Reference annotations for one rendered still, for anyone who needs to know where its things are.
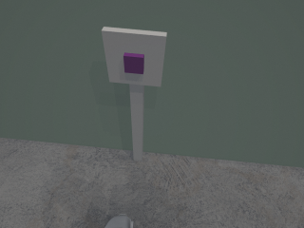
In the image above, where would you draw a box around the button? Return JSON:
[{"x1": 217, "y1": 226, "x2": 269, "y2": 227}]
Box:
[{"x1": 123, "y1": 52, "x2": 144, "y2": 74}]

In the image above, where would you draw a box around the panel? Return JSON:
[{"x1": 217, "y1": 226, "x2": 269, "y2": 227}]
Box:
[{"x1": 101, "y1": 27, "x2": 167, "y2": 162}]

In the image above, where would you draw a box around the robot left thigh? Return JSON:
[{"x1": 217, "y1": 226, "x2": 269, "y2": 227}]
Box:
[{"x1": 105, "y1": 216, "x2": 134, "y2": 228}]

